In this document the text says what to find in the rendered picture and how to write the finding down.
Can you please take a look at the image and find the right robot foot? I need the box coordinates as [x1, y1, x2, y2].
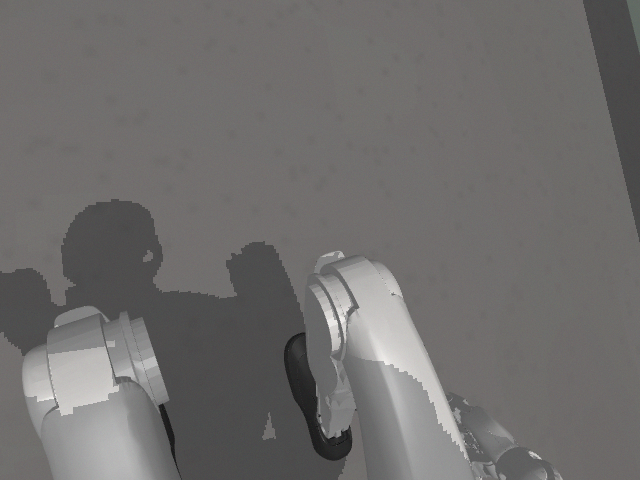
[284, 333, 352, 461]

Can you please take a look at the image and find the right robot hand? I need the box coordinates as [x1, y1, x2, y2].
[446, 392, 521, 480]

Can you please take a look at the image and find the left robot foot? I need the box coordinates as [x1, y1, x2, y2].
[159, 404, 182, 480]

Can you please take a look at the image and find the right robot arm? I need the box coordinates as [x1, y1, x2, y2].
[495, 447, 563, 480]

